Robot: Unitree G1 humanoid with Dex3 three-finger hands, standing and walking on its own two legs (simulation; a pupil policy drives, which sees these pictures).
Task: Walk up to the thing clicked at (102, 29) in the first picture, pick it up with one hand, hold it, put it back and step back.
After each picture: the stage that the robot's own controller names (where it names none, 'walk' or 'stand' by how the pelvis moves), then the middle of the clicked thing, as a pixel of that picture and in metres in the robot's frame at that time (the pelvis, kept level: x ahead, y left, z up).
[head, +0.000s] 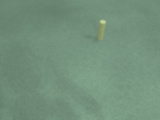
stand; (101, 30) +1.54 -0.27 -0.66
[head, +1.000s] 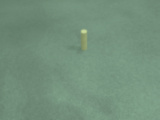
walk; (84, 40) +1.41 +0.07 -0.63
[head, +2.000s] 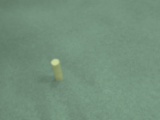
walk; (57, 70) +0.86 +0.27 -0.65
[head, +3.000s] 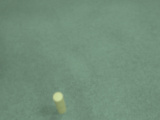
walk; (60, 103) +0.52 +0.20 -0.64
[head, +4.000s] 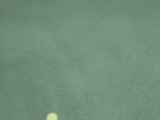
stand; out of the picture +0.41 +0.16 -0.64
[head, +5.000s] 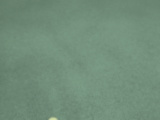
stand; out of the picture +0.39 +0.17 -0.65
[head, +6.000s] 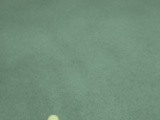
stand; out of the picture +0.41 +0.18 -0.66
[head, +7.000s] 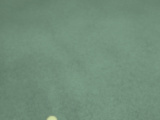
stand; out of the picture +0.40 +0.18 -0.66
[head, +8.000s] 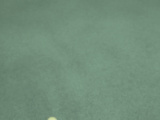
go down; out of the picture +0.39 +0.18 -0.66
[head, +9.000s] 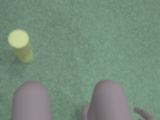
go down; (23, 48) +0.47 +0.21 -0.29
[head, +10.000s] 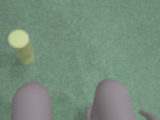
approach; (23, 49) +0.48 +0.21 -0.27
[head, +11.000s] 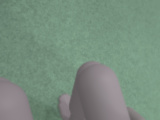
close in; out of the picture +0.47 +0.26 -0.16
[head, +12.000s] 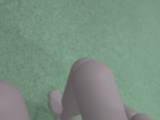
close; out of the picture +0.46 +0.27 -0.16
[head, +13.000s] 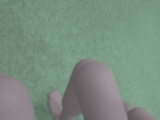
lift; out of the picture +0.41 +0.24 -0.17
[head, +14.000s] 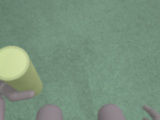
lift; (24, 78) +0.32 +0.17 +0.04
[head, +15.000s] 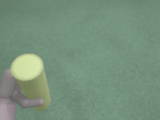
hold; (35, 87) +0.30 +0.15 +0.07
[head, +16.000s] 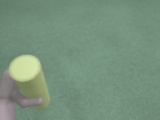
hold; (34, 87) +0.30 +0.15 +0.05
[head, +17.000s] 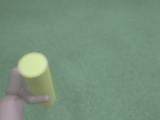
crouch; (41, 85) +0.31 +0.13 +0.05
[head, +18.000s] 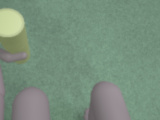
crouch; (15, 42) +0.45 +0.17 -0.04
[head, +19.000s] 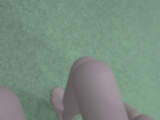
lower; out of the picture +0.44 +0.26 -0.17
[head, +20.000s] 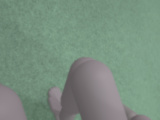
lower; out of the picture +0.45 +0.26 -0.17
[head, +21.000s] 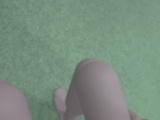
lower; out of the picture +0.44 +0.27 -0.16
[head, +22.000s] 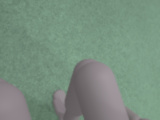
lower; out of the picture +0.44 +0.25 -0.16
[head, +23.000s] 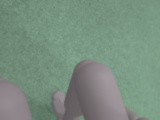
loosen; out of the picture +0.43 +0.22 -0.15
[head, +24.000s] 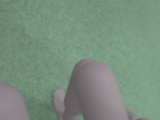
withdraw; out of the picture +0.45 +0.24 -0.18
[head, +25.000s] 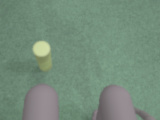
walk; (43, 58) +0.47 +0.17 -0.31
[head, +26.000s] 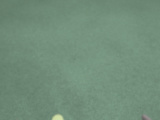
stand; out of the picture +0.40 +0.13 -0.59
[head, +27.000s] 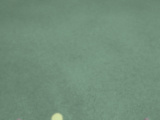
stand; out of the picture +0.40 +0.14 -0.60
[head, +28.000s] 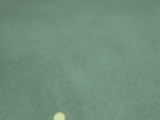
stand; out of the picture +0.40 +0.13 -0.62
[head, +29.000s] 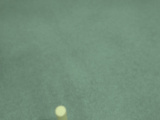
walk; (62, 117) +0.43 +0.13 -0.65
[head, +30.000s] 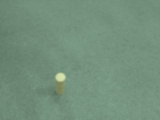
walk; (60, 84) +0.60 +0.09 -0.64
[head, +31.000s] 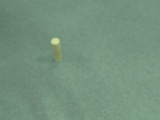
walk; (56, 50) +0.90 +0.22 -0.62
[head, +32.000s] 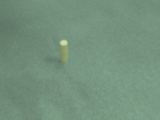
stand; (64, 51) +1.05 +0.15 -0.64
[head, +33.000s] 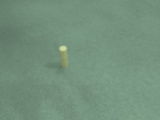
stand; (63, 57) +1.05 +0.18 -0.66
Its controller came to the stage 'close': yes
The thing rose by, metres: 0.69
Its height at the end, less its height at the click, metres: +0.00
